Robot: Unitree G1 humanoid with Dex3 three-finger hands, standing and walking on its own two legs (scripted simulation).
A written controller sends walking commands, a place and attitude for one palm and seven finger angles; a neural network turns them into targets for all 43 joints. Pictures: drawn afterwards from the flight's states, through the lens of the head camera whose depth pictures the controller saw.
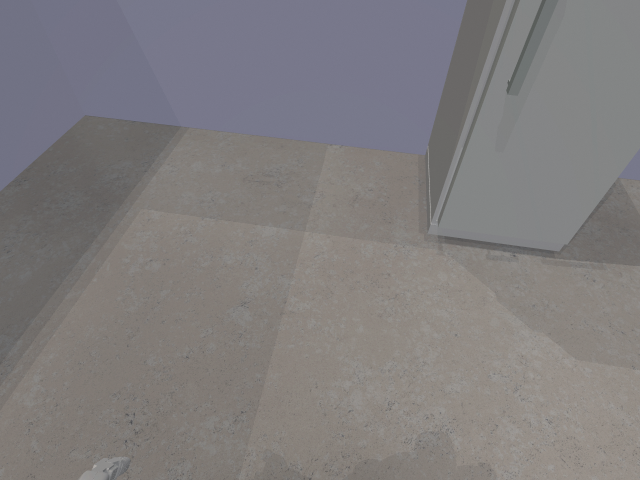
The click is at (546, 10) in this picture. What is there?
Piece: fridge door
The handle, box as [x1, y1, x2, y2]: [506, 0, 557, 95]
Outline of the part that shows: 557,0 542,0 512,76 508,80 508,86 506,90 508,94 517,95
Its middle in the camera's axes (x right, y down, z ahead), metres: +0.56 -0.58 +0.97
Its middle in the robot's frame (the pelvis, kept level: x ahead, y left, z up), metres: +1.15 -0.50 +0.16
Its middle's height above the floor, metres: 0.93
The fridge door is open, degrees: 0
